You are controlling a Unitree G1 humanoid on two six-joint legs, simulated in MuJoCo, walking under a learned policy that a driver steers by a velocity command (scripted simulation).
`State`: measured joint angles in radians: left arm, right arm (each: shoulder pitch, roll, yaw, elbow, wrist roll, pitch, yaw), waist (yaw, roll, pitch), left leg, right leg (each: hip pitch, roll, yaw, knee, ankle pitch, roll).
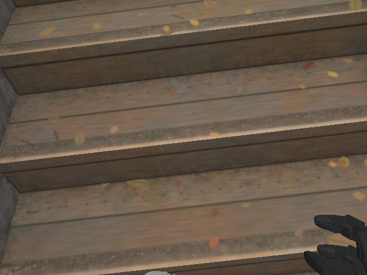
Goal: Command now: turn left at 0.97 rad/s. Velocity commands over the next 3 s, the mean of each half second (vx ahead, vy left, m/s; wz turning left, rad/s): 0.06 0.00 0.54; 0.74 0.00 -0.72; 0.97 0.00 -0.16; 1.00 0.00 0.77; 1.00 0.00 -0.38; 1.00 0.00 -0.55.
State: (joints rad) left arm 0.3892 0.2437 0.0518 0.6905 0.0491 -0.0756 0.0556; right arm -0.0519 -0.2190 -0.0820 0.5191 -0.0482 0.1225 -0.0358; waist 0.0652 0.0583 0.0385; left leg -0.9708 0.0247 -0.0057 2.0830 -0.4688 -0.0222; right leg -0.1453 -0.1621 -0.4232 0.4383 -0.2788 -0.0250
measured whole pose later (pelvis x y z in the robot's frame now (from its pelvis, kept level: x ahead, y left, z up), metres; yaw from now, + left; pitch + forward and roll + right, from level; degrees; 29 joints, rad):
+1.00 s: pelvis +0.23 +0.14 +0.13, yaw -6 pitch +5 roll -1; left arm 0.53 0.16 0.07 0.76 0.02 -0.04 0.01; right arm -0.04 -0.11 0.04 0.50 -0.07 -0.06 0.02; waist 0.17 0.07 -0.10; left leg -0.81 0.01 -0.04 1.76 -0.35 0.02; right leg -0.35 0.21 0.07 0.65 -0.36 -0.16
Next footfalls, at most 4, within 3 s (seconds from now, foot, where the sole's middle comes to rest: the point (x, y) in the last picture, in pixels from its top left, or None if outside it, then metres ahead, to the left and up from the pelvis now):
0.28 left None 0.10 0.29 -0.61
0.78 right None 0.23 0.10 -0.62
1.28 left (153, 213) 0.55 0.20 -0.46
1.66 right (242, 99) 0.86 -0.07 -0.30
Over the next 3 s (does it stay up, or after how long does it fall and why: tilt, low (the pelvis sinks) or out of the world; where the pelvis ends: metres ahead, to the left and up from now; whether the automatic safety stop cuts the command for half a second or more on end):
stays up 1.82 0.13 0.94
